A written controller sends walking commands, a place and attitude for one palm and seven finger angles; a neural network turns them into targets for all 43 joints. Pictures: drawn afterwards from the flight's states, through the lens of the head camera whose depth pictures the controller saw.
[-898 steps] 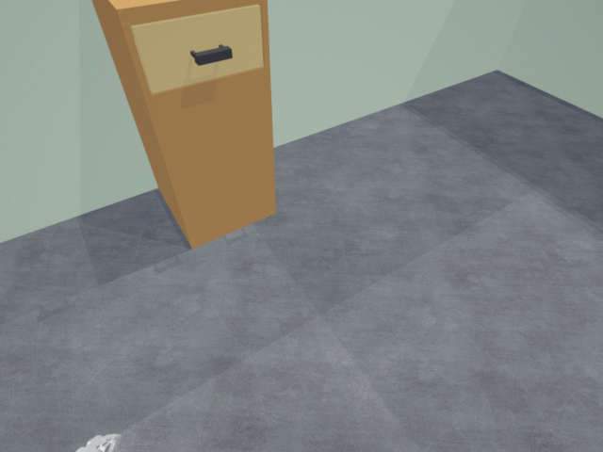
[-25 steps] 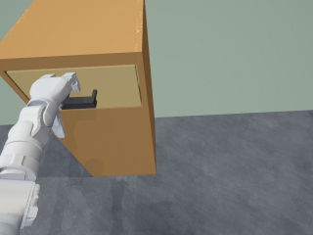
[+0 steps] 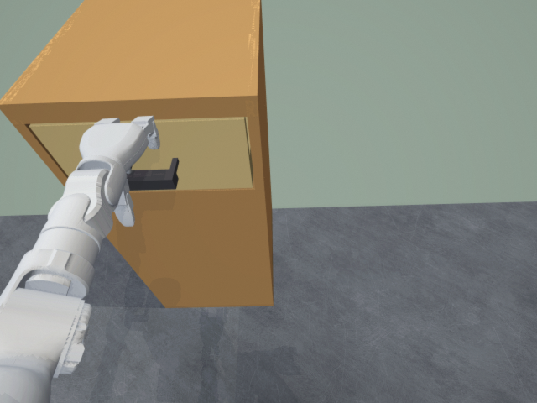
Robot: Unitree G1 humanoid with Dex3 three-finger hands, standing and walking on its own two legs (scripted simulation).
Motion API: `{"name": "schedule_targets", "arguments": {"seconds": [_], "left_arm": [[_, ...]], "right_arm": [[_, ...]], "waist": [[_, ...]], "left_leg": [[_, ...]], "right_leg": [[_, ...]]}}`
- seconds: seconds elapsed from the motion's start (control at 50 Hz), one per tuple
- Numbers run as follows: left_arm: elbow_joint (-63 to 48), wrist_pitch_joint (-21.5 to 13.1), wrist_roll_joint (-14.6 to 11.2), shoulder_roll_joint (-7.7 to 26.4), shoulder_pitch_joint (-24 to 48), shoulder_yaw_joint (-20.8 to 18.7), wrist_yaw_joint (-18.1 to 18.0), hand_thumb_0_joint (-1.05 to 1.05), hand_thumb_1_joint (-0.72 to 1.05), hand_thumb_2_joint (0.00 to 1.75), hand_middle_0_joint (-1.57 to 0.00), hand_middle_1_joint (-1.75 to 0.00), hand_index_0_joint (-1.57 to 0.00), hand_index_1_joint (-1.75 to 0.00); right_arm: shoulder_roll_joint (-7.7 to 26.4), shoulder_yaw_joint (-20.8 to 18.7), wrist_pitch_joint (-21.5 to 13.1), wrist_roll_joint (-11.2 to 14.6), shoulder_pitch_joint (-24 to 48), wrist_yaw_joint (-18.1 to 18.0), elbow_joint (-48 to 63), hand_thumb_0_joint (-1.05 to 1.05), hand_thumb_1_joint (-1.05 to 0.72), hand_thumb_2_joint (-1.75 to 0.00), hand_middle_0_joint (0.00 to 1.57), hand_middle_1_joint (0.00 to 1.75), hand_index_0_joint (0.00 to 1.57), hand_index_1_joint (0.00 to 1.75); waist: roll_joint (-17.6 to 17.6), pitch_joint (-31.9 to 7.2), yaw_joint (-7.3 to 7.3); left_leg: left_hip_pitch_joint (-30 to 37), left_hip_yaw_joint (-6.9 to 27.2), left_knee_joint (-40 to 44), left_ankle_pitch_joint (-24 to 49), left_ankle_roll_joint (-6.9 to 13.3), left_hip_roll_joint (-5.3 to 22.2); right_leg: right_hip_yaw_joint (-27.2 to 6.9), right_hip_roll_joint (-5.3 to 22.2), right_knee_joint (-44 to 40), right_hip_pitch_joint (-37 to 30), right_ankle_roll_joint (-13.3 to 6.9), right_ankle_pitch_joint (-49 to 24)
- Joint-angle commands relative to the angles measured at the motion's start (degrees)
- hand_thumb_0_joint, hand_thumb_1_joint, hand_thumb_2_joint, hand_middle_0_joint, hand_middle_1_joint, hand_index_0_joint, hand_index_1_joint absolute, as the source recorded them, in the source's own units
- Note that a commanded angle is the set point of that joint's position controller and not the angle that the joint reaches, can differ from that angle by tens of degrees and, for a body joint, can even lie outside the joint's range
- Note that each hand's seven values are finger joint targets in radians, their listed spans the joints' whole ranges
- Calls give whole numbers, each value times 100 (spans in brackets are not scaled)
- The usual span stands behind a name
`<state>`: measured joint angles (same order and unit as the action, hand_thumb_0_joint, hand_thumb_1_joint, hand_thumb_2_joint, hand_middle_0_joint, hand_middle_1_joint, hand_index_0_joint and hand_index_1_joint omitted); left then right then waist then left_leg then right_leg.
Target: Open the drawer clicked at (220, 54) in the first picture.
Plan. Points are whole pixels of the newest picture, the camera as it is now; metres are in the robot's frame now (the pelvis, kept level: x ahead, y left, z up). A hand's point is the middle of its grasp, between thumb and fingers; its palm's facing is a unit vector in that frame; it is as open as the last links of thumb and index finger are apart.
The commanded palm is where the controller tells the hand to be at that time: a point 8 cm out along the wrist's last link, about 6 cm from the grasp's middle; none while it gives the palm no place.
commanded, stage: move the hooked fingers above the handle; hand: left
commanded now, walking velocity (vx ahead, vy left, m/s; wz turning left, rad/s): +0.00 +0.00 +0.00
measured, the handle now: (149, 171) +0.50 +0.24 +0.04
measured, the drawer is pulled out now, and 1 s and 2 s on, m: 0.00 0.00 0.00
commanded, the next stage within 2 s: lower the fingers behind the handle in 0.20 s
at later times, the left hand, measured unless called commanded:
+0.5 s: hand (133, 182) +0.44 +0.24 +0.08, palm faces -0.16 -0.03 -0.99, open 13.7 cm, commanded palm +0.42 +0.25 +0.14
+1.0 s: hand (126, 186) +0.45 +0.26 +0.05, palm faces -0.07 -0.02 -1.00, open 13.8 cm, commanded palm +0.43 +0.26 +0.10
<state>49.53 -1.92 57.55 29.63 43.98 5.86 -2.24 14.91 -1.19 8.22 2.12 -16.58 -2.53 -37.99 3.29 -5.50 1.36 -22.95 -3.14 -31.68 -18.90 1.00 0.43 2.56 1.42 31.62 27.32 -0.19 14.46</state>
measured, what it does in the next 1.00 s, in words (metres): stands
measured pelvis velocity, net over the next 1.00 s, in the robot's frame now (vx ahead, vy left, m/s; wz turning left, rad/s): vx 0.00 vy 0.00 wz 0.00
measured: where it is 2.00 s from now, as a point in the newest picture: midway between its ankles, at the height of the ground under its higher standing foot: outside the picture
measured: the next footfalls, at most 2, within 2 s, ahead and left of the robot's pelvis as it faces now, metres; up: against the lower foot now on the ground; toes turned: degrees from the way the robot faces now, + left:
none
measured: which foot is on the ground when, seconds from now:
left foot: down 0.00-1.00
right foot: down 0.00-1.00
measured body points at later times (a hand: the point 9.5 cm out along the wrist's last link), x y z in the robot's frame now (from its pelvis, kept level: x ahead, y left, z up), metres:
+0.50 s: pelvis +0.00 -0.01 +0.00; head +0.06 -0.03 +0.45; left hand +0.44 +0.24 +0.13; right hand +0.09 -0.28 -0.13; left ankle -0.04 +0.11 -0.73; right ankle +0.01 -0.12 -0.73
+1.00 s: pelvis +0.00 +0.00 -0.01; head +0.07 -0.01 +0.44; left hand +0.45 +0.26 +0.11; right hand +0.05 -0.27 -0.14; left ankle -0.04 +0.11 -0.73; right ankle +0.01 -0.12 -0.73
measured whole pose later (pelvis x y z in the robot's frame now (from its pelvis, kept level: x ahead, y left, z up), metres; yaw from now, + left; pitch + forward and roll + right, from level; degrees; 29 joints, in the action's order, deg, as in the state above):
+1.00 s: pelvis +0.00 +0.00 -0.01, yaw +0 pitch +14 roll -1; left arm 51.3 -8.6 59.7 32.2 40.3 -0.4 -9.1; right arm 14.7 -3.0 6.7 0.6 -18.4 -3.0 -39.9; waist 2.5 -5.9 3.0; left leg -29.8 -2.8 -36.9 -21.1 0.9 1.0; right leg 2.8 1.0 35.4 33.5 -0.3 15.8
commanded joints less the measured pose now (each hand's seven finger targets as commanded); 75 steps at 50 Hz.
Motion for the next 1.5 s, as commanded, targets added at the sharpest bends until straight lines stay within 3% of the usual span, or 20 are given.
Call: {"name": "schedule_targets", "arguments": {"seconds": [0.0,0.06,0.1,0.16,0.2,0.24,0.32,0.38,0.42,0.52,0.58,0.68,0.74,0.82,0.92,0.98,1.04,1.1,1.32,1.48], "left_arm": [[-1415,-554,-16,1387,2203,-655,-119,0,-50,30,-30,-120,-30,-120],[-2311,-982,2,1857,2563,-1210,-550,0,-50,30,-30,-120,-30,-120],[-2415,-1015,81,2106,2682,-1499,-925,0,-50,30,-30,-120,-30,-120],[-1989,-699,157,2332,2485,-1780,-1423,0,-50,30,-30,-120,-30,-120],[-1675,-336,195,2097,2231,-1569,-1515,0,-50,30,-30,-120,-30,-120],[-1223,54,212,1670,2167,-1066,-1361,0,-50,30,-30,-120,-30,-120],[-703,497,-46,950,1753,-287,-510,0,-50,30,-30,-120,-30,-120],[-515,274,-90,1644,1817,-683,-54,0,-50,30,-30,-120,-30,-120],[-1018,-221,-75,1943,1861,-1000,72,0,-50,30,-30,-120,-30,-120],[-1753,-1221,107,2427,1902,-1687,-392,0,-50,30,-30,-120,-30,-120],[-1855,-1266,156,2115,1783,-1648,-958,0,-50,30,-30,-120,-30,-120],[-1218,-652,252,1829,2015,-1253,-1425,0,-50,30,-30,-120,-30,-120],[-954,-374,221,1447,2325,-743,-1287,0,-50,30,-30,-120,-30,-120],[-1025,-463,90,1442,2532,-644,-903,0,-50,30,-30,-120,-30,-120],[-980,-885,141,1912,1941,-1269,-892,0,-50,30,-30,-120,-30,-120],[-633,-863,123,1159,1482,-764,-921,0,-50,30,-30,-120,-30,-120],[-678,-866,237,1543,1451,-1088,-1052,0,-50,30,-30,-120,-30,-120],[-680,-758,302,1086,1664,-728,-1243,0,-50,30,-30,-120,-30,-120],[-78,-287,308,1287,1498,-822,-1257,0,-50,30,-30,-120,-30,-120],[288,-325,336,1018,1309,-469,-1035,0,-50,30,-30,-120,-30,-120]], "right_arm": [[863,-323,-177,-78,-167,-115,656,0,-90,-90,20,30,20,30],[750,-403,-238,-166,-234,-119,678,0,-90,-90,20,30,20,30],[719,-424,-279,-180,-236,-104,577,0,-90,-90,20,30,20,30],[699,-398,-339,-159,-174,-66,413,0,-90,-90,20,30,20,30],[713,-402,-356,-142,-106,-14,343,0,-90,-90,20,30,20,30],[767,-414,-339,-107,-93,25,298,0,-90,-90,20,30,20,30],[928,-402,-236,4,-114,-9,381,0,-90,-90,20,30,20,30],[993,-281,-154,6,-28,-164,480,0,-90,-90,20,30,20,30],[974,-296,-167,-40,-29,-225,579,0,-90,-90,20,30,20,30],[819,-413,-232,-145,-181,-236,612,0,-90,-90,20,30,20,30],[750,-490,-312,-179,-270,-135,546,0,-90,-90,20,30,20,30],[858,-548,-381,-168,-430,-16,280,0,-90,-90,20,30,20,30],[905,-546,-374,-130,-494,-18,207,0,-90,-90,20,30,20,30],[935,-510,-315,-152,-540,-115,207,0,-90,-90,20,30,20,30],[905,-472,-264,-212,-547,-135,253,0,-90,-90,20,30,20,30],[862,-485,-266,-177,-564,-53,280,0,-90,-90,20,30,20,30],[910,-504,-229,-182,-631,-3,294,0,-90,-90,20,30,20,30],[868,-539,-233,-198,-670,63,276,0,-90,-90,20,30,20,30],[939,-482,-194,-194,-675,67,256,0,-90,-90,20,30,20,30],[940,-408,-212,-132,-646,-4,376,0,-90,-90,20,30,20,30]], "waist": [[-356,-1558,31],[251,-2413,-111],[331,-2502,-86],[137,-2329,-121],[175,-2355,-159],[146,-2298,-29],[-724,-1831,189],[-1122,-1413,128],[-901,-1643,36],[-16,-1962,-113],[355,-2159,-80],[42,-2257,188],[-12,-2277,374],[-171,-2373,443],[-13,-2249,118],[-178,-1686,193],[-201,-1965,81],[-56,-1912,209],[-320,-1935,206],[-546,-1255,306]], "left_leg": [[392,160,233,1823,144,-169],[777,219,56,2564,103,-182],[779,231,-65,2890,57,-178],[423,185,-27,2702,42,-201],[376,95,43,2685,15,-203],[432,45,80,2636,15,-162],[383,-2,243,2179,128,-127],[-72,-28,339,1521,203,-219],[-56,-21,278,1596,227,-241],[16,34,-15,2075,188,-243],[160,73,-205,2462,110,-229],[67,48,-283,2218,84,-199],[202,68,-258,2002,116,-190],[342,151,-262,2075,161,-189],[201,190,-285,2375,125,-165],[7,190,-284,2245,92,-121],[-33,200,-333,2398,75,-100],[62,243,-390,2404,36,-80],[-255,162,-393,1901,83,-107],[-712,126,-396,1139,114,-133]], "right_leg": [[-127,-202,-143,-1037,-227,-1365],[-157,-217,81,-1284,-253,-1823],[-143,-247,181,-1218,-240,-2036],[-117,-253,194,-1346,-223,-2090],[-103,-246,172,-1439,-217,-2151],[-74,-232,105,-1351,-194,-2096],[-55,-222,-226,-1398,-133,-1914],[-147,-143,-321,-1598,-72,-1640],[-240,-115,-253,-1777,-89,-1762],[-286,-176,75,-1474,-182,-1978],[-199,-231,272,-1069,-210,-2113],[-141,-248,259,-810,-165,-1905],[-150,-244,136,-698,-140,-1697],[-153,-243,86,-791,-144,-1755],[-125,-267,252,-772,-214,-1807],[-47,-290,231,-387,-209,-1624],[-74,-305,342,-439,-227,-1653],[-25,-322,382,-150,-232,-1500],[-47,-308,365,-259,-226,-1326],[-52,-296,313,122,-208,-834]]}}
